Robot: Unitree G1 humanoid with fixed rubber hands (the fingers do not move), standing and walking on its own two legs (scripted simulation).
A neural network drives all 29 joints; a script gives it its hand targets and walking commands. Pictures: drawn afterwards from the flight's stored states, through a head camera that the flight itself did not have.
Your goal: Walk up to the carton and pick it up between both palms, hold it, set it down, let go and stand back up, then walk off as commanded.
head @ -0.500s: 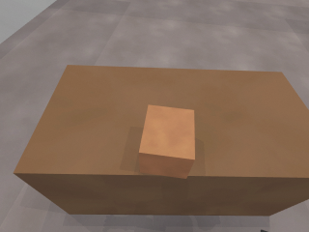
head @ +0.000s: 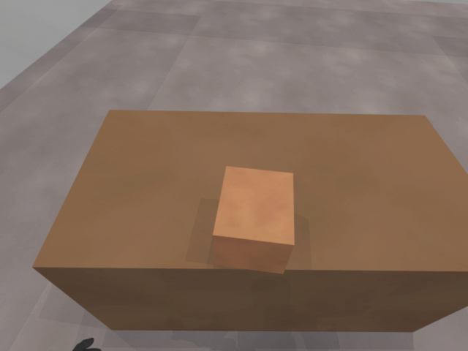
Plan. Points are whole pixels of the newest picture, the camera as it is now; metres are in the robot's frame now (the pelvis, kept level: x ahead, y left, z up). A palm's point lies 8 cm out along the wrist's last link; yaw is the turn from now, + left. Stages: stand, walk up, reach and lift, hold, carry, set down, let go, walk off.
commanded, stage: walk up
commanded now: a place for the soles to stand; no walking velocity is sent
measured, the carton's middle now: (254, 219) +0.43 -0.04 -0.10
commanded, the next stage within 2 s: reach and lift in 0.66 s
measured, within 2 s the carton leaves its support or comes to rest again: neither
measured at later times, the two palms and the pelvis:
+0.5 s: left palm out of the picture +0.06 +0.28 -0.12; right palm out of the picture +0.04 -0.32 -0.12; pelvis -0.01 -0.01 +0.00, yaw +0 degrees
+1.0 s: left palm (95, 344) +0.17 +0.25 -0.09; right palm out of the picture +0.13 -0.30 -0.10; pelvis -0.03 -0.02 -0.02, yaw +3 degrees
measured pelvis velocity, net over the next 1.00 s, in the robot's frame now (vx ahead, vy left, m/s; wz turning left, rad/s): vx -0.03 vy -0.02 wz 0.04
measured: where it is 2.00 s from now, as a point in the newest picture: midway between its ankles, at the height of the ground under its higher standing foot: outside the picture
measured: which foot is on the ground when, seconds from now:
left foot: down 0.00-1.00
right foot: down 0.00-1.00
